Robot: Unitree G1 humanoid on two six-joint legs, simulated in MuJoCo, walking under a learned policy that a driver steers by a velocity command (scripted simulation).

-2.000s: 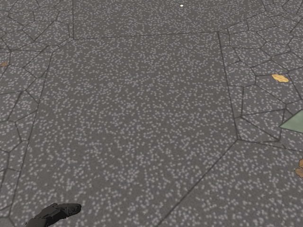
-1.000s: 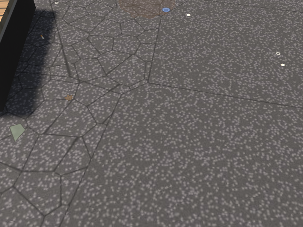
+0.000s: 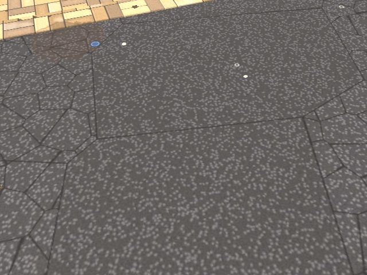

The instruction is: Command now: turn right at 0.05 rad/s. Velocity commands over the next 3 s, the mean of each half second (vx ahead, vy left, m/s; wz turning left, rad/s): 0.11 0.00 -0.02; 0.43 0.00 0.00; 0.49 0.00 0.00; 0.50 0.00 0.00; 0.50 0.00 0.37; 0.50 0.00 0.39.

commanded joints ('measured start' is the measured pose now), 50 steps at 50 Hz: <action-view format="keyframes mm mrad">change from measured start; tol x32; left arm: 1 -13 104 21 -49 0 -28 3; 42 -354 75 3 -85 -46 -123 -64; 50 124 183 46 73 -30 -115 -45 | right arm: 1 -12 -106 -29 -47 2 -2 -11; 50 250 -156 -27 83 65 -103 12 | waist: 1 -3 -78 -16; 20 11 -216 141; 25 -107 264 40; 50 125 -186 -224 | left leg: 1 48 22 -15 -42 127 14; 19 -205 0 34 251 -197 74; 22 129 -16 54 -35 -61 116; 25 356 380 -729 -385 -312 319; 41 254 221 -75 -428 287 199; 46 317 206 -6 -40 897 137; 49 -396 -55 -121 799 -282 52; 50 -494 8 -105 848 -226 69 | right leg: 1 -69 -58 61 -105 140 -40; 12 -65 -38 46 -101 122 -39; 17 -76 -189 311 -296 -566 -186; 20 -101 -275 411 -327 -460 -236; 28 -647 -78 26 586 -15 -86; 46 -20 43 -140 -10 261 -140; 48 687 -346 476 -45 1 -358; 50 494 -355 587 -269 -158 -309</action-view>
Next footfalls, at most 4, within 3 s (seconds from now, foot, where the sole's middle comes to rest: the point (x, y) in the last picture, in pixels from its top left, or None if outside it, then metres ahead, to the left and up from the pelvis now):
0.94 right None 0.42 -0.12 -0.77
1.48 left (160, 222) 0.72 0.12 -0.77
2.02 right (215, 161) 1.02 -0.12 -0.77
2.58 left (158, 121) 1.29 0.15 -0.77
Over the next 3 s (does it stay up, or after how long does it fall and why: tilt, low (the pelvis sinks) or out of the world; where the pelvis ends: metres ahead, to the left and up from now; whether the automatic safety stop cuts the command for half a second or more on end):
stays up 1.38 0.09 0.01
